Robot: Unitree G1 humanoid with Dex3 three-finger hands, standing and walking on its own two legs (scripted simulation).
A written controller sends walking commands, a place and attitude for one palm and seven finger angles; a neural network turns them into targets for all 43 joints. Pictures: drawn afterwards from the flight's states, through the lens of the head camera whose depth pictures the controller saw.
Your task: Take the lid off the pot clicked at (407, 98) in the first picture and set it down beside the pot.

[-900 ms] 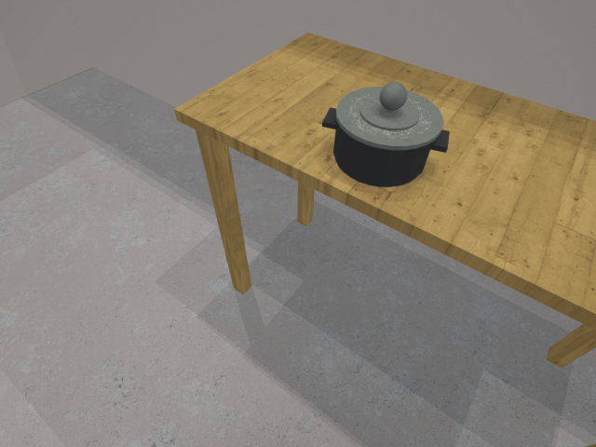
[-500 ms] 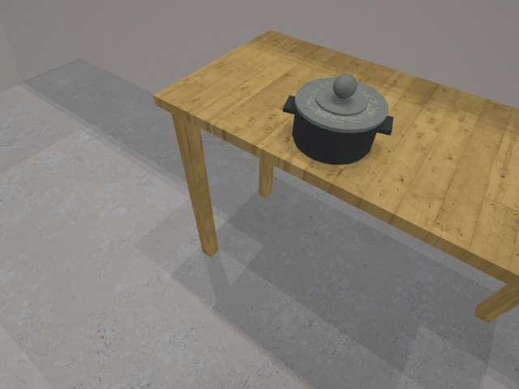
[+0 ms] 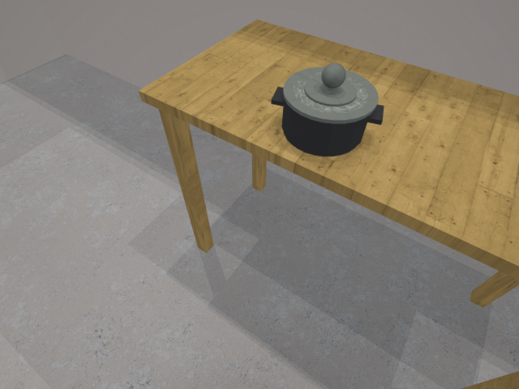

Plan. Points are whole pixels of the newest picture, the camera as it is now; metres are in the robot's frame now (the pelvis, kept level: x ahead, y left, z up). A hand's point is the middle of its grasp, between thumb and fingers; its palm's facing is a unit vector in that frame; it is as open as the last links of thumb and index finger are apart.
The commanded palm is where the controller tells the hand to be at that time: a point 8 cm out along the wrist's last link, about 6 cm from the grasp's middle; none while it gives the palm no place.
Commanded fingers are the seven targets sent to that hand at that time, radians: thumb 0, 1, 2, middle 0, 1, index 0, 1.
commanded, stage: turn to face it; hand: left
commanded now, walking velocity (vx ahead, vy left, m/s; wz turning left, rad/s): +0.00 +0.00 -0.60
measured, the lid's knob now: (333, 75) +0.64 -0.09 +0.16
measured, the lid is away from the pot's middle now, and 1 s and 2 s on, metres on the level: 0.00 0.00 0.00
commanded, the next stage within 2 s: take the last steps up to it in 0.84 s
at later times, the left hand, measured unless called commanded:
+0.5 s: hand out of the picture +0.10 +0.21 -0.17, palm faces -0.17 -0.95 -0.25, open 7.4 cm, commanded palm none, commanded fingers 0.00 0.90 0.90 -0.20 -0.30 -0.20 -0.30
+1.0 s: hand (197, 375) +0.17 +0.13 -0.17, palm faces -0.44 -0.88 -0.19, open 7.4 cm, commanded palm none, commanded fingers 0.00 0.90 0.90 -0.20 -0.30 -0.20 -0.30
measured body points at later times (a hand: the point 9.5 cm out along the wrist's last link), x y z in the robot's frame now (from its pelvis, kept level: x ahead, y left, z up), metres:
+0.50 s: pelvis -0.01 +0.01 +0.00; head +0.04 +0.01 +0.44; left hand +0.11 +0.26 -0.15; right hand +0.06 -0.27 -0.13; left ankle +0.02 +0.15 -0.74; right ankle -0.04 -0.11 -0.69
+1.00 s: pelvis +0.01 -0.01 +0.00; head +0.05 -0.01 +0.44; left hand +0.19 +0.17 -0.16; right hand -0.09 -0.24 -0.14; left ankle +0.07 +0.10 -0.74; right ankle -0.06 -0.11 -0.70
